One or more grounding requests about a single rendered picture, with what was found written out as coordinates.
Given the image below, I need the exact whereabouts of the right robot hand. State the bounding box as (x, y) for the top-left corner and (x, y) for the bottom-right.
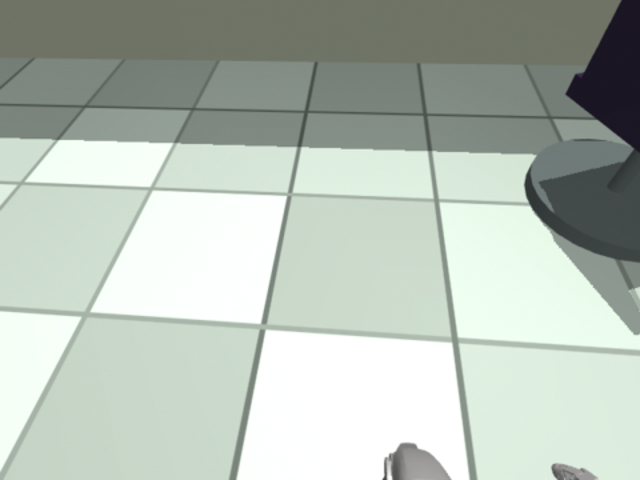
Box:
(551, 463), (599, 480)

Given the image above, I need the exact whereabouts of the office chair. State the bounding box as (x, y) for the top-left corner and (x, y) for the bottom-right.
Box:
(524, 0), (640, 262)

